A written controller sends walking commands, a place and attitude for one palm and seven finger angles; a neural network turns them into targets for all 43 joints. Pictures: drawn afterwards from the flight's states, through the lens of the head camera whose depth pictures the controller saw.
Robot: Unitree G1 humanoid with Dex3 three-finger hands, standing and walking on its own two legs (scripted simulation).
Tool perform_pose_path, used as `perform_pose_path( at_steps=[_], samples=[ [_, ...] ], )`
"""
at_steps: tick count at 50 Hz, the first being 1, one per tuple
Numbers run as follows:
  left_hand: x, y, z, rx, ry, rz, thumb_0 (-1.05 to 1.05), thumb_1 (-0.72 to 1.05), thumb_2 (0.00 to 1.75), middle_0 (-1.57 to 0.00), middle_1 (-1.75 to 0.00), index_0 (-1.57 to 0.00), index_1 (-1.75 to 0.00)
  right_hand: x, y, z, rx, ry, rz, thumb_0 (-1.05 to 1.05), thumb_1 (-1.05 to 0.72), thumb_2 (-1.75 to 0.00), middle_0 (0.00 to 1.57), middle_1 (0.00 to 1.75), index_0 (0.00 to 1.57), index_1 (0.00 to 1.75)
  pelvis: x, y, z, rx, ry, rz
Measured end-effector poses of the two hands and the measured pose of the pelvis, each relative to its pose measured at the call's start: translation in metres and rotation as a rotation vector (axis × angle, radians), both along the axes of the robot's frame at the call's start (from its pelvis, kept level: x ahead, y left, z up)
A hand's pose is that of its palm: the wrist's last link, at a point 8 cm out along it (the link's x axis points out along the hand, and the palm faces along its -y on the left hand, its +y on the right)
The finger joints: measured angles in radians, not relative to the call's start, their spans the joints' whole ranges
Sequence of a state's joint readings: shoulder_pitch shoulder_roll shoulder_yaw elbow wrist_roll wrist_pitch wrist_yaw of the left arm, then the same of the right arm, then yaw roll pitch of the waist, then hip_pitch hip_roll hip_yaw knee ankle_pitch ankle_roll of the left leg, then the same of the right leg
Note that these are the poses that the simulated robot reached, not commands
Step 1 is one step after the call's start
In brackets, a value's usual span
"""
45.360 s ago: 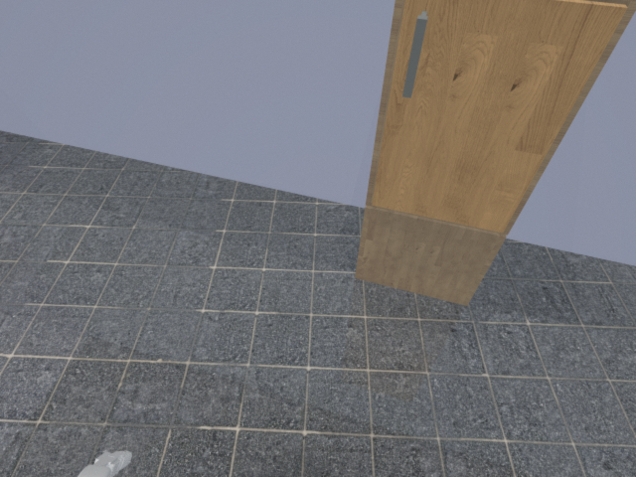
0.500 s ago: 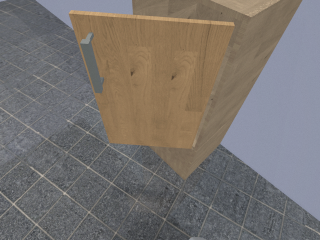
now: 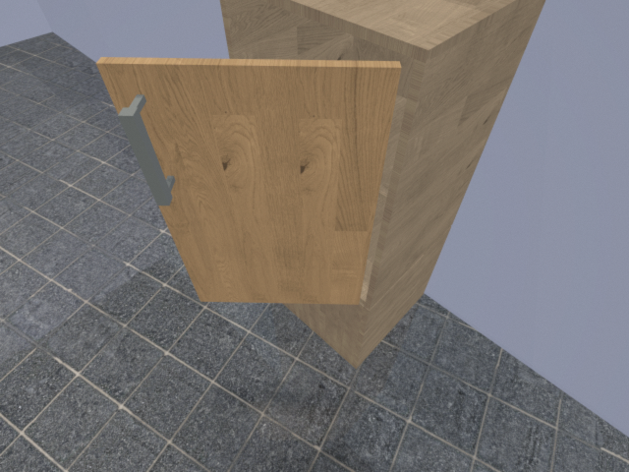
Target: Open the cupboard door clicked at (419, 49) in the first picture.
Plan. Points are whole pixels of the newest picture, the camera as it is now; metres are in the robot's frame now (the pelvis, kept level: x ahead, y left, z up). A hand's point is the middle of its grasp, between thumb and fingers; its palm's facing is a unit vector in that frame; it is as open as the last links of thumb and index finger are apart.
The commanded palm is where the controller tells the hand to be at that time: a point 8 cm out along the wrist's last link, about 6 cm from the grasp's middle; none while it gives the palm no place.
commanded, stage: come to a stop and stand still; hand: left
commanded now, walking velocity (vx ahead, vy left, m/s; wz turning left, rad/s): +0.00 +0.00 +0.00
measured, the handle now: (152, 153) +0.51 +0.26 +0.13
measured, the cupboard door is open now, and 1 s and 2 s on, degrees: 43 43 43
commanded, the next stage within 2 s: look again from close up in 0.48 s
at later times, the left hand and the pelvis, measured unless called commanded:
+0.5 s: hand out of the picture -0.05 +0.12 -0.17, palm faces +0.05 -0.99 -0.14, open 7.4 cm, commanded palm none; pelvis -0.01 -0.03 +0.01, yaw +1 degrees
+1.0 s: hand out of the picture +0.02 +0.19 -0.17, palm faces +0.01 -0.97 -0.23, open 7.4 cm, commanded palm none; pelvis -0.01 +0.01 +0.00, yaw +0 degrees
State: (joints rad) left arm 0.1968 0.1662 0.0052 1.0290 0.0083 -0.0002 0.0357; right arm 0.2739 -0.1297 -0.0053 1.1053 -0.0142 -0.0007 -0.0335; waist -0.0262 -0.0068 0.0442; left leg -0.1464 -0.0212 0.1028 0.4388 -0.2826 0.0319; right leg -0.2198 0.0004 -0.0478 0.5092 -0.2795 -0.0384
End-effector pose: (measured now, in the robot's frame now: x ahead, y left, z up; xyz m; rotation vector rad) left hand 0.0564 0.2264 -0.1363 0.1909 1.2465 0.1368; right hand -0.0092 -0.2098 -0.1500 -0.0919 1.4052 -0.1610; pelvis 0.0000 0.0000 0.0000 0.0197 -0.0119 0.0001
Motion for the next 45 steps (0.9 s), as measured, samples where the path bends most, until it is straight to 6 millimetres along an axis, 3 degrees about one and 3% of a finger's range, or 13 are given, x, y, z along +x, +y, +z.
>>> perform_pose_path(
  at_steps=[11,18,24,33,39,45],
  samples=[
    [-0.052,-0.017,0.000,-0.004,0.078,0.045,0.00,0.94,0.90,-0.20,-0.30,-0.20,-0.30,-0.011,-0.014,0.003,0.012,0.014,0.030,0.00,-0.91,-0.90,0.20,0.30,0.20,0.30,-0.008,-0.018,0.004,-0.003,-0.014,0.004],
    [-0.089,-0.040,-0.003,-0.047,0.160,0.072,0.00,0.92,0.90,-0.20,-0.30,-0.20,-0.30,-0.021,-0.019,0.004,0.016,0.041,0.043,0.00,-0.91,-0.90,0.20,0.30,0.20,0.30,-0.011,-0.025,0.005,-0.005,-0.013,0.010],
    [-0.107,-0.058,-0.006,-0.082,0.201,0.089,0.00,0.91,0.90,-0.20,-0.30,-0.20,-0.30,-0.028,-0.021,0.005,0.016,0.064,0.043,0.00,-0.91,-0.90,0.20,0.30,0.20,0.30,-0.011,-0.029,0.005,-0.006,-0.011,0.012],
    [-0.105,-0.060,-0.007,-0.078,0.186,0.075,0.00,0.91,0.90,-0.20,-0.30,-0.20,-0.30,-0.027,-0.021,0.001,0.012,0.046,0.022,0.00,-0.91,-0.90,0.20,0.30,0.20,0.30,-0.014,-0.025,0.001,-0.035,0.008,0.009],
    [-0.087,-0.030,-0.007,-0.035,0.143,0.049,0.01,0.91,0.90,-0.20,-0.30,-0.20,-0.30,-0.018,-0.006,-0.004,0.018,-0.031,0.007,0.00,-0.91,-0.90,0.20,0.30,0.20,0.30,-0.013,-0.010,-0.002,-0.034,0.004,0.007],
    [-0.059,0.000,0.000,0.002,0.068,0.036,0.01,0.92,0.90,-0.20,-0.30,-0.20,-0.30,-0.022,0.013,-0.005,0.036,-0.033,0.023,0.00,-0.91,-0.90,0.20,0.30,0.20,0.30,-0.011,0.003,0.000,-0.020,-0.001,-0.001]
  ],
)
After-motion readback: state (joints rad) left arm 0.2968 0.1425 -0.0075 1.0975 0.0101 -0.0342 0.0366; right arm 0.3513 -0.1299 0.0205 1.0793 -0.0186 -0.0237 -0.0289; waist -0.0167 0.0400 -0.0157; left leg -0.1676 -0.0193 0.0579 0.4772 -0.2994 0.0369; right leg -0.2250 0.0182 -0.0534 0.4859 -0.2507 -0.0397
